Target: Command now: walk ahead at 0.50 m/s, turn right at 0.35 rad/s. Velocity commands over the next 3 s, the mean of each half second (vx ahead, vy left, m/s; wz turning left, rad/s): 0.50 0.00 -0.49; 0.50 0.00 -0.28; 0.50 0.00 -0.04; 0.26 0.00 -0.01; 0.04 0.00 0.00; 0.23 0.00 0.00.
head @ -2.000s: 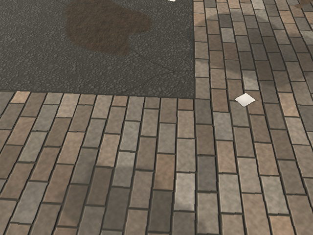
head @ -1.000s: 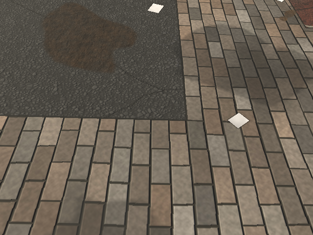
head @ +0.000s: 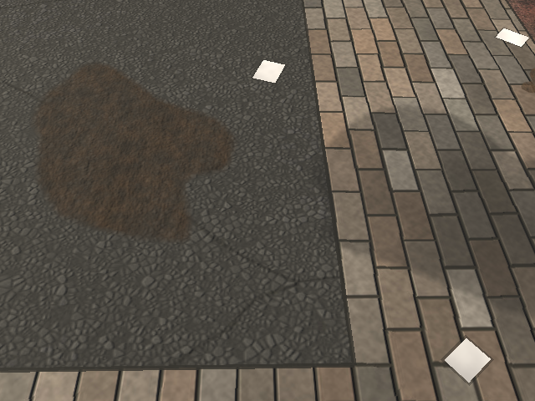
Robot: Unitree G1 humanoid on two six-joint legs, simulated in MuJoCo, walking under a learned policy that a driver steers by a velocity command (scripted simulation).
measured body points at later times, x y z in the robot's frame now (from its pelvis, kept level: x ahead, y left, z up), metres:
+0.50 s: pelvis +0.28 -0.08 -0.01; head +0.31 -0.09 +0.44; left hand +0.45 +0.16 -0.13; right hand +0.33 -0.37 -0.12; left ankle +0.26 +0.09 -0.65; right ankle +0.30 -0.15 -0.75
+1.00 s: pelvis +0.57 -0.10 +0.00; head +0.60 -0.10 +0.44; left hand +0.77 +0.11 -0.13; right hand +0.56 -0.39 -0.12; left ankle +0.64 -0.03 -0.75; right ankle +0.47 -0.21 -0.66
